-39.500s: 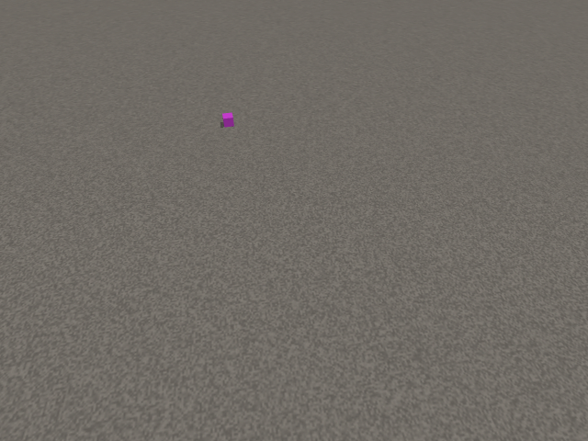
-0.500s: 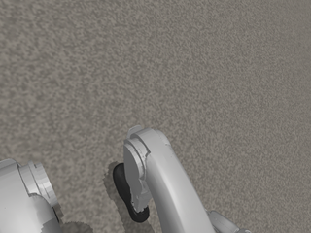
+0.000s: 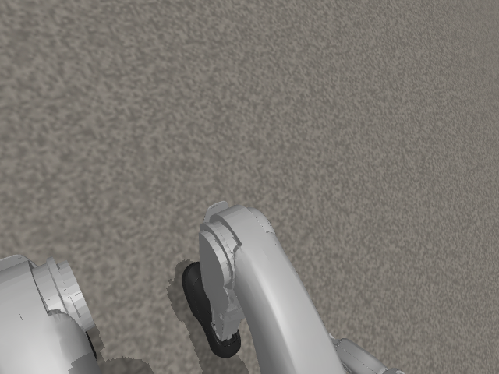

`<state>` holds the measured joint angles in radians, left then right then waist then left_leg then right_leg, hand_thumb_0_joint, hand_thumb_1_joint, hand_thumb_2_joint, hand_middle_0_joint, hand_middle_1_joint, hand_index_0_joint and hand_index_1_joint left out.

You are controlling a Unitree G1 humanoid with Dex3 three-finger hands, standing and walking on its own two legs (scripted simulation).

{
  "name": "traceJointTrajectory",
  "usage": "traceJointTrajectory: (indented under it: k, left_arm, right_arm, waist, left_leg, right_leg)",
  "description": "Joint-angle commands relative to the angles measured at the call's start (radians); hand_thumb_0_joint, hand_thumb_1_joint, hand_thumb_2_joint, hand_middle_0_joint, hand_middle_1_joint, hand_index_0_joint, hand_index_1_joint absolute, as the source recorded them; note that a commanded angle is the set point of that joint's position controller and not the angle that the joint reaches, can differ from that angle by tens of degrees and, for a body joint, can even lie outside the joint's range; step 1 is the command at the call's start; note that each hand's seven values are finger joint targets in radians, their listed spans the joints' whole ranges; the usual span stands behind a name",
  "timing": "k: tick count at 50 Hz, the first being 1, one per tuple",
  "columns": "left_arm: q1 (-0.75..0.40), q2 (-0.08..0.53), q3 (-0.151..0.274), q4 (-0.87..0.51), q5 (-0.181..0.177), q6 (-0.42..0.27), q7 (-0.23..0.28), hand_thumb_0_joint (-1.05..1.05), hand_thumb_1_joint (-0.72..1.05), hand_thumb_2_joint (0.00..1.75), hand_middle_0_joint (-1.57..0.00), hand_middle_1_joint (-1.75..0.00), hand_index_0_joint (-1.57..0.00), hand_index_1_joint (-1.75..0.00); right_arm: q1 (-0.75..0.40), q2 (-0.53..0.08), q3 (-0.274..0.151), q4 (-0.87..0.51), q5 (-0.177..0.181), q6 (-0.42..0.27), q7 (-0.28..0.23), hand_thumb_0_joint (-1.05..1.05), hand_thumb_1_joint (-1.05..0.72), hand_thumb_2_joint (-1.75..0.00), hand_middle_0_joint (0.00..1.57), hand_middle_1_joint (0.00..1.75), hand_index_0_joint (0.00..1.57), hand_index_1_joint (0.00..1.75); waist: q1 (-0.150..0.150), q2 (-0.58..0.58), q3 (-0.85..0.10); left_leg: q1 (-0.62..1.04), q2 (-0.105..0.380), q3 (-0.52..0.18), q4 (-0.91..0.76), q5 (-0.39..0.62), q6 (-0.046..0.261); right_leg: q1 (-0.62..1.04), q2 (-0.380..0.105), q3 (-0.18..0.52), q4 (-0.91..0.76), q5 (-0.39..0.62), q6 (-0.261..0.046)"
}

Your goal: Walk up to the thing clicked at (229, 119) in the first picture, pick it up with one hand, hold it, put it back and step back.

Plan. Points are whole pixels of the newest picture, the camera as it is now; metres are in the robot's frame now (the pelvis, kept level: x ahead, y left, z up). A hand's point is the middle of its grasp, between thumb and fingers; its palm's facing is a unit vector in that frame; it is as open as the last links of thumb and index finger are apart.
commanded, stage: settle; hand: left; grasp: from above
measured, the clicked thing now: out of the picture +0.44 +0.31 -0.29
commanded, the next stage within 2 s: lift in 0.78 s
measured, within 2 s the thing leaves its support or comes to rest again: leaves its support in 0.26 s
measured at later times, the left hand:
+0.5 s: hand out of the picture +0.42 +0.33 -0.20, palm faces -0.32 -0.18 -0.93, open 8.5 cm
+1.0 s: hand out of the picture +0.41 +0.32 -0.13, palm faces -0.37 -0.18 -0.91, open 8.5 cm
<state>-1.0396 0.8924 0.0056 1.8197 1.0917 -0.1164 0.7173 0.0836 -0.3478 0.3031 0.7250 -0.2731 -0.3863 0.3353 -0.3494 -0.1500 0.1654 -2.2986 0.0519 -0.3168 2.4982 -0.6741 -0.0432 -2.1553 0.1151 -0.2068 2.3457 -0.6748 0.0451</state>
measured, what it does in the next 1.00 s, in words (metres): stands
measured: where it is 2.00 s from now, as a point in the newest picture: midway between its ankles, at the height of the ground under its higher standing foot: (157, 355)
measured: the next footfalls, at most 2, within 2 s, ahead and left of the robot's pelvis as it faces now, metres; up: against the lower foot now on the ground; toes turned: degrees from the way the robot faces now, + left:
none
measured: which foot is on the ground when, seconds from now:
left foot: down 0.00-1.00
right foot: down 0.00-1.00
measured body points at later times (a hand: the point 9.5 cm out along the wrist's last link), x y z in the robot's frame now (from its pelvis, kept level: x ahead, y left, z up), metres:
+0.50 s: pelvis +0.01 +0.00 +0.01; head +0.24 +0.11 +0.38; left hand +0.43 +0.33 -0.14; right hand +0.09 -0.25 -0.08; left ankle +0.08 +0.14 -0.28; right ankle +0.11 -0.11 -0.28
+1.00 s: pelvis +0.00 -0.01 +0.02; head +0.21 +0.06 +0.41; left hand +0.43 +0.33 -0.07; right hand +0.10 -0.26 -0.10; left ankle +0.08 +0.14 -0.28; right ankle +0.11 -0.11 -0.28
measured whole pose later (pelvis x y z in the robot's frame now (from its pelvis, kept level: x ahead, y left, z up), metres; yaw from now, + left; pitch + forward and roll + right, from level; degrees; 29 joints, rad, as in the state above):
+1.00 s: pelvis +0.00 -0.01 +0.02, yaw +7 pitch +32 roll -6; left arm -0.90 0.58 0.05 1.36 1.06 0.02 0.40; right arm 0.15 -0.28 0.07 0.77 -0.12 -0.08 0.15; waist -0.20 0.01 -0.07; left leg -2.29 0.06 -0.15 2.35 -0.64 -0.04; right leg -2.20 0.08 -0.08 2.32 -0.68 0.02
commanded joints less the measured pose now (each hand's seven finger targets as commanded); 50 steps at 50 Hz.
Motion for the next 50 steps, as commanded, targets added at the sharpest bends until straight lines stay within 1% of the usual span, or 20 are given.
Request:
traceJointTrajectory:
  k: [1,4,5,6,7,9,11,13,14,19,22,25,28,34,36,40,44,45,46,50]
  left_arm:
    - [-0.230,0.076,-0.002,-0.142,-0.018,0.006,0.029,0.00,0.67,0.56,-1.08,-0.56,-1.10,-0.55]
    - [-0.224,0.092,0.014,-0.149,-0.018,0.007,0.023,0.00,0.70,0.54,-1.10,-0.55,-1.11,-0.53]
    - [-0.225,0.032,-0.019,-0.148,-0.016,0.008,0.018,0.00,0.72,0.55,-1.12,-0.54,-1.13,-0.53]
    - [-0.229,0.031,-0.024,-0.149,-0.023,0.007,0.015,0.00,0.76,0.54,-1.14,-0.54,-1.16,-0.53]
    - [-0.242,0.095,0.012,-0.201,-0.026,0.001,0.018,0.00,0.77,0.55,-1.15,-0.54,-1.17,-0.53]
    - [-0.205,0.104,0.051,-0.210,-0.020,0.014,0.025,0.00,0.79,0.54,-1.17,-0.53,-1.18,-0.52]
    - [-0.221,0.038,0.018,-0.240,-0.016,0.027,0.018,0.00,0.82,0.56,-1.18,-0.54,-1.20,-0.53]
    - [-0.227,0.052,0.032,-0.284,-0.020,0.040,0.014,0.00,0.83,0.54,-1.20,-0.50,-1.21,-0.49]
    - [-0.201,0.079,0.069,-0.334,-0.026,0.046,0.010,0.00,0.84,0.51,-1.20,-0.49,-1.21,-0.48]
    - [-0.144,0.004,0.073,-0.487,-0.036,0.096,-0.033,0.00,0.82,0.50,-1.20,-0.46,-1.20,-0.45]
    - [-0.132,-0.066,0.033,-0.462,-0.050,0.136,-0.081,0.00,0.78,0.48,-1.16,-0.44,-1.17,-0.44]
    - [-0.157,-0.041,0.053,-0.565,-0.054,0.151,-0.130,0.00,0.76,0.50,-1.17,-0.41,-1.17,-0.42]
    - [-0.165,-0.090,0.026,-0.554,-0.053,0.155,-0.179,0.00,0.79,0.53,-1.20,-0.41,-1.19,-0.42]
    - [-0.192,-0.069,0.047,-0.548,-0.039,0.139,-0.228,0.00,0.80,0.56,-1.22,-0.42,-1.21,-0.44]
    - [-0.207,-0.048,0.067,-0.583,-0.037,0.134,-0.229,0.00,0.84,0.53,-1.23,-0.40,-1.23,-0.41]
    - [-0.244,-0.049,0.067,-0.605,-0.029,0.134,-0.236,0.00,0.86,0.54,-1.26,-0.36,-1.24,-0.38]
    - [-0.222,-0.048,0.066,-0.590,-0.029,0.136,-0.257,0.00,0.90,0.50,-1.31,-0.35,-1.31,-0.36]
    - [-0.224,-0.050,0.067,-0.617,-0.032,0.137,-0.262,0.00,0.82,0.47,-1.23,-0.34,-1.23,-0.33]
    - [-0.222,-0.041,0.073,-0.624,-0.032,0.140,-0.266,0.00,0.89,0.44,-1.30,-0.34,-1.30,-0.34]
    - [-0.191,-0.055,0.063,-0.672,-0.052,0.147,-0.308,0.00,0.87,0.46,-1.24,-0.35,-1.25,-0.35]
  right_arm:
    - [0.182,-0.312,-0.090,0.004,0.014,-0.008,-0.002,0.00,-0.92,-0.91,0.20,0.30,0.20,0.30]
    - [0.186,-0.324,-0.105,0.007,0.018,-0.003,-0.003,0.00,-0.92,-0.91,0.20,0.30,0.20,0.30]
    - [0.206,-0.304,-0.096,0.019,0.019,-0.004,0.002,0.00,-0.92,-0.91,0.20,0.30,0.20,0.30]
    - [0.199,-0.301,-0.094,0.021,0.018,-0.004,0.003,0.00,-0.92,-0.91,0.20,0.30,0.20,0.30]
    - [0.194,-0.318,-0.102,0.005,0.021,-0.006,0.003,0.00,-0.92,-0.91,0.20,0.30,0.20,0.30]
    - [0.192,-0.315,-0.125,0.017,0.034,0.008,-0.005,0.00,-0.92,-0.91,0.20,0.30,0.20,0.30]
    - [0.191,-0.297,-0.137,0.017,0.035,0.015,-0.003,0.00,-0.92,-0.91,0.20,0.30,0.20,0.30]
    - [0.199,-0.290,-0.151,0.023,0.044,0.025,-0.003,0.00,-0.92,-0.91,0.20,0.30,0.20,0.30]
    - [0.207,-0.290,-0.164,0.030,0.053,0.034,-0.006,0.00,-0.92,-0.91,0.20,0.30,0.20,0.30]
    - [0.211,-0.262,-0.227,0.038,0.093,0.078,-0.011,0.00,-0.92,-0.91,0.20,0.30,0.20,0.30]
    - [0.227,-0.242,-0.250,0.048,0.113,0.116,-0.017,0.00,-0.92,-0.91,0.20,0.30,0.20,0.30]
    - [0.235,-0.228,-0.272,0.050,0.133,0.150,-0.036,0.00,-0.92,-0.91,0.20,0.30,0.20,0.30]
    - [0.235,-0.213,-0.282,0.048,0.145,0.180,-0.053,0.00,-0.91,-0.91,0.20,0.30,0.20,0.30]
    - [0.236,-0.183,-0.287,0.030,0.145,0.229,-0.102,0.00,-0.91,-0.91,0.20,0.30,0.20,0.30]
    - [0.229,-0.179,-0.294,0.030,0.145,0.241,-0.119,0.00,-0.91,-0.90,0.20,0.30,0.20,0.30]
    - [0.241,-0.166,-0.294,0.021,0.148,0.265,-0.150,0.00,-0.90,-0.90,0.20,0.30,0.20,0.30]
    - [0.250,-0.153,-0.300,0.023,0.150,0.283,-0.178,0.00,-0.94,-0.91,0.20,0.30,0.20,0.30]
    - [0.250,-0.152,-0.304,0.022,0.153,0.288,-0.183,0.00,-0.88,-0.89,0.20,0.30,0.20,0.30]
    - [0.257,-0.151,-0.304,0.023,0.155,0.291,-0.189,0.00,-0.93,-0.91,0.20,0.30,0.20,0.30]
    - [0.270,-0.155,-0.324,0.020,0.171,0.305,-0.206,0.00,-0.91,-0.90,0.20,0.30,0.20,0.30]
  waist:
    - [-0.079,0.457,-0.572]
    - [-0.071,0.469,-0.577]
    - [-0.077,0.465,-0.594]
    - [-0.083,0.468,-0.594]
    - [-0.065,0.490,-0.602]
    - [-0.018,0.527,-0.656]
    - [-0.035,0.557,-0.690]
    - [-0.017,0.560,-0.681]
    - [0.020,0.587,-0.729]
    - [0.069,0.649,-0.845]
    - [0.057,0.547,-0.804]
    - [0.104,0.547,-0.871]
    - [0.094,0.470,-0.833]
    - [0.107,0.375,-0.830]
    - [0.129,0.397,-0.855]
    - [0.124,0.382,-0.899]
    - [0.140,0.376,-0.901]
    - [0.149,0.365,-0.931]
    - [0.152,0.359,-0.949]
    - [0.169,0.372,-0.976]
  left_leg:
    - [0.443,0.024,0.139,-0.234,0.115,0.033]
    - [0.444,0.025,0.140,-0.237,0.118,0.032]
    - [0.452,0.025,0.139,-0.230,0.145,0.034]
    - [0.446,0.025,0.138,-0.235,0.132,0.034]
    - [0.461,0.025,0.137,-0.243,0.134,0.032]
    - [0.487,0.028,0.146,-0.262,0.146,0.026]
    - [0.513,0.031,0.145,-0.263,0.156,0.023]
    - [0.486,0.027,0.158,-0.261,0.141,0.027]
    - [0.503,0.027,0.167,-0.264,0.175,0.027]
    - [0.555,0.027,0.179,-0.301,0.216,0.022]
    - [0.486,0.026,0.190,-0.296,0.194,0.039]
    - [0.500,0.018,0.197,-0.312,0.190,0.043]
    - [0.459,0.011,0.201,-0.314,0.166,0.052]
    - [0.399,-0.003,0.227,-0.313,0.123,0.062]
    - [0.433,-0.010,0.236,-0.333,0.103,0.055]
    - [0.445,-0.012,0.251,-0.331,0.131,0.061]
    - [0.440,-0.013,0.265,-0.342,0.137,0.061]
    - [0.454,-0.013,0.267,-0.345,0.146,0.062]
    - [0.465,-0.015,0.269,-0.347,0.151,0.064]
    - [0.526,-0.020,0.277,-0.389,0.160,0.064]
  right_leg:
    - [0.296,0.043,-0.084,-0.247,0.228,-0.056]
    - [0.305,0.045,-0.072,-0.239,0.227,-0.058]
    - [0.298,0.041,-0.088,-0.234,0.261,-0.054]
    - [0.297,0.043,-0.088,-0.234,0.248,-0.056]
    - [0.307,0.039,-0.085,-0.232,0.249,-0.057]
    - [0.327,0.045,-0.074,-0.227,0.253,-0.065]
    - [0.308,0.044,-0.080,-0.218,0.268,-0.068]
    - [0.296,0.040,-0.067,-0.227,0.253,-0.067]
    - [0.315,0.040,-0.060,-0.229,0.274,-0.067]
    - [0.269,0.030,-0.047,-0.208,0.294,-0.081]
    - [0.252,0.034,-0.022,-0.231,0.276,-0.079]
    - [0.250,0.022,-0.001,-0.231,0.248,-0.084]
    - [0.233,0.020,0.011,-0.240,0.214,-0.085]
    - [0.277,0.013,0.061,-0.289,0.122,-0.085]
    - [0.268,0.007,0.065,-0.296,0.078,-0.092]
    - [0.292,0.000,0.074,-0.301,0.125,-0.087]
    - [0.321,-0.003,0.097,-0.319,0.124,-0.086]
    - [0.332,-0.005,0.097,-0.326,0.131,-0.086]
    - [0.341,-0.006,0.097,-0.330,0.142,-0.084]
    - [0.340,-0.014,0.082,-0.349,0.164,-0.087]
